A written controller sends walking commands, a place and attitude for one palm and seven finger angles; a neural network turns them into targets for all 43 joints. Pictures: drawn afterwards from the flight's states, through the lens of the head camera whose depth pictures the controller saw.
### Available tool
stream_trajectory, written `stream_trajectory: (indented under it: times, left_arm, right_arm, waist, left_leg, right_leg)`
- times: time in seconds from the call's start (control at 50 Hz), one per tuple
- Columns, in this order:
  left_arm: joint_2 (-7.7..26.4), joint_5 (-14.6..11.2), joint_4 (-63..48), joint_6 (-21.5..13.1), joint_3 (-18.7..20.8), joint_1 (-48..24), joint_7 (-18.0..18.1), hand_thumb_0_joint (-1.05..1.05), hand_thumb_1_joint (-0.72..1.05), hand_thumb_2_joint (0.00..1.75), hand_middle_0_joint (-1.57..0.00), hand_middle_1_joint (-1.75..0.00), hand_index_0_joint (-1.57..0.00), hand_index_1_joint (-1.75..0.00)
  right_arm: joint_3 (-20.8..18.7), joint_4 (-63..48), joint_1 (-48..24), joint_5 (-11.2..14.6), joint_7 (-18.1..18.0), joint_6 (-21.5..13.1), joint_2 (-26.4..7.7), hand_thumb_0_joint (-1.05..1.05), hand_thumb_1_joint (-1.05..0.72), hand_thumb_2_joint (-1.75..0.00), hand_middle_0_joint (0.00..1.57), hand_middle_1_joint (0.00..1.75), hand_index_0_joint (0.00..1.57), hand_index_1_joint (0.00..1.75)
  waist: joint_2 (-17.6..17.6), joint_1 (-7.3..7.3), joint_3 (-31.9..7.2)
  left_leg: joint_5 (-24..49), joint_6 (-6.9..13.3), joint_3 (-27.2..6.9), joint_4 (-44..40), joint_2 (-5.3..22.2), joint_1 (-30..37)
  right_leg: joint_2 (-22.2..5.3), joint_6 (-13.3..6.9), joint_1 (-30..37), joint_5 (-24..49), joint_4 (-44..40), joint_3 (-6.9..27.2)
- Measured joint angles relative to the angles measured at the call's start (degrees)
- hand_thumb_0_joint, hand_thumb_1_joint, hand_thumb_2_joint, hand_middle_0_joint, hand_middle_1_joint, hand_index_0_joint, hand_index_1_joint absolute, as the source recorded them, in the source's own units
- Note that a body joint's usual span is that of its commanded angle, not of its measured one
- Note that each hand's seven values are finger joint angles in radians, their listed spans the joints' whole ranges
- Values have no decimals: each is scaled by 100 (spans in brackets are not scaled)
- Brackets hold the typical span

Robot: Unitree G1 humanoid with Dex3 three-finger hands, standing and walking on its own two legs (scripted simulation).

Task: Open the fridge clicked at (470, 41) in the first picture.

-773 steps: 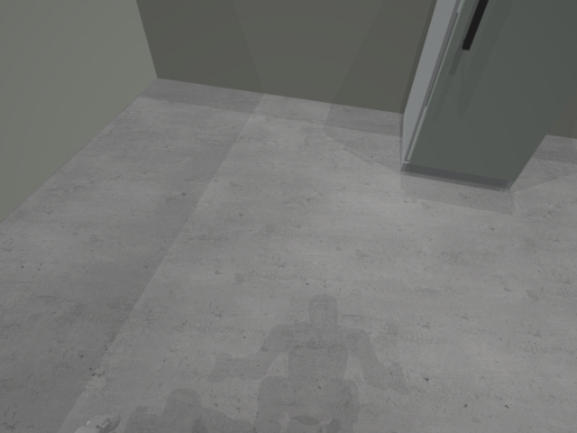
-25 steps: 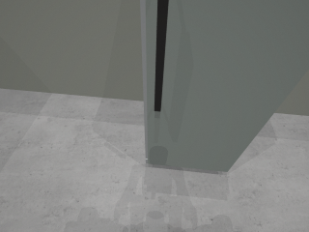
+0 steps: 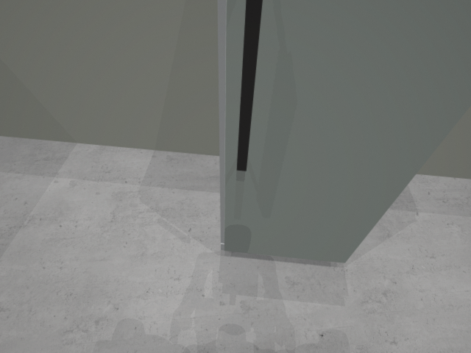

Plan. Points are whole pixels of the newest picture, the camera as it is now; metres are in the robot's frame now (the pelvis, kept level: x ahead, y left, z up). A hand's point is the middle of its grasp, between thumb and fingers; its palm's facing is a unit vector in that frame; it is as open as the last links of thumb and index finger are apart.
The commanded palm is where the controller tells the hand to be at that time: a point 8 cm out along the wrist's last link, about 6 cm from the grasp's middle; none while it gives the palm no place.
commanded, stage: look again from close up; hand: left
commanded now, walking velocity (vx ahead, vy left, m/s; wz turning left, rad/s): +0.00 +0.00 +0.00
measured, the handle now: (249, 74) +0.58 +0.02 +0.18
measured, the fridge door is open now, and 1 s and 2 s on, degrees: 0 0 0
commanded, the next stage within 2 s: shuffle to correct the standing spot in 0.30 s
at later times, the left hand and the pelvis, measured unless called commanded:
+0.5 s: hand out of the picture -0.01 +0.17 -0.18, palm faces +0.04 -0.99 -0.16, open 7.3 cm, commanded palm none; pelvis +0.00 +0.01 +0.00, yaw +0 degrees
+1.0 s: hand out of the picture +0.09 +0.09 -0.18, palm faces +0.04 -0.99 -0.14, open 7.3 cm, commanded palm none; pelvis +0.10 -0.07 +0.00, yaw +1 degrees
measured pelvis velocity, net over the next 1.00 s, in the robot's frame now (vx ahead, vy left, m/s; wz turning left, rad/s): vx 0.10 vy -0.07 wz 0.01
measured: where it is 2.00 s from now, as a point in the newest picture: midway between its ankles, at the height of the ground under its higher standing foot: outside the picture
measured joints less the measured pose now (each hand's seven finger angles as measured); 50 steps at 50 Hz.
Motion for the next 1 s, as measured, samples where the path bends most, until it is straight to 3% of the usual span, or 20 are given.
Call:
stream_trajectory:
  times: [0.46, 0.54, 0.6, 0.68, 0.74, 0.76, 0.84, 0.88, 0.94, 1.0]
  left_arm:
    - [-63, 10, 87, 17, -13, 114, -6, 1, 93, 90, -20, -30, -20, -29]
    - [-65, 51, 104, 78, 21, 181, -58, 1, 92, 90, -20, -30, -20, -29]
    - [-57, 98, 81, 143, 71, 257, -116, 1, 92, 90, -20, -30, -20, -29]
    - [-39, 138, -5, 226, 164, 206, -186, 1, 92, 90, -20, -30, -20, -29]
    - [20, 113, -148, 156, 246, 89, -245, 2, 93, 90, -20, -30, -20, -29]
    - [30, 110, -200, 89, 266, 44, -250, 2, 93, 90, -20, -30, -20, -29]
    - [60, 65, -384, -135, 287, 0, -144, 1, 93, 90, -20, -30, -20, -29]
    - [29, 79, -408, -129, 279, 71, -68, 1, 92, 90, -20, -30, -20, -29]
    - [-67, 129, -361, -86, 214, 206, -30, 0, 92, 90, -20, -30, -20, -29]
    - [-159, 160, -299, -22, 151, 309, -55, 0, 92, 90, -20, -30, -20, -29]
  right_arm:
    - [8, -10, -9, -1, -25, -29, 21, 0, -91, -90, 19, 30, 20, 30]
    - [-16, -7, 64, -39, -27, 13, 68, 0, -91, -90, 19, 30, 20, 30]
    - [-52, -30, 160, -84, -38, 47, 110, 0, -91, -90, 20, 30, 20, 30]
    - [-88, -87, 356, -152, -66, 25, 125, 0, -91, -90, 20, 30, 20, 30]
    - [-104, -54, 541, -151, -77, 31, 86, 0, -91, -90, 20, 30, 20, 30]
    - [-113, -12, 591, -121, -67, 46, 62, 0, -91, -90, 20, 30, 20, 30]
    - [-171, 133, 523, -27, -14, 223, 11, 0, -91, -90, 20, 30, 20, 30]
    - [-226, 58, 339, -31, 16, 287, -43, 0, -91, -90, 20, 30, 20, 30]
    - [-295, -212, -28, -50, 60, 298, -132, 1, -91, -90, 19, 30, 20, 30]
    - [-321, -495, -390, -51, 78, 238, -141, 0, -91, -90, 19, 30, 20, 30]
  waist:
    - [-61, 29, 24]
    - [-124, 10, -26]
    - [-178, 12, -61]
    - [-147, -139, 2]
    - [-24, -198, 122]
    - [46, -185, 168]
    - [16, -34, 224]
    - [-74, 25, 206]
    - [-149, 3, 161]
    - [-186, -16, 135]
  left_leg:
    - [-12, 80, 1, -10, -92, 37]
    - [-96, 86, 22, 25, -118, 77]
    - [-203, 63, 121, 40, -102, 129]
    - [-308, -38, 137, -10, 0, 218]
    - [-507, -198, 40, 181, 154, 222]
    - [-643, -229, 11, 483, 241, 129]
    - [-1243, -121, 118, 3287, 335, -1049]
    - [-1234, -121, 246, 4020, 362, -1597]
    - [-943, -175, 418, 3881, 446, -2156]
    - [-552, -221, 553, 3072, 513, -2339]
  right_leg:
    - [-91, 74, 17, -51, 48, 10]
    - [-112, -8, -71, -253, 337, 7]
    - [-155, -138, -309, -662, 882, -242]
    - [-168, -238, -738, -1121, 1561, -538]
    - [-161, -315, -713, -644, 978, -708]
    - [-120, -335, -652, -232, 879, -804]
    - [-10, -503, -336, -545, 823, -1025]
    - [43, -551, -122, -507, 541, -1028]
    - [130, -600, 121, -378, 136, -1022]
    - [237, -623, 289, -372, -65, -1006]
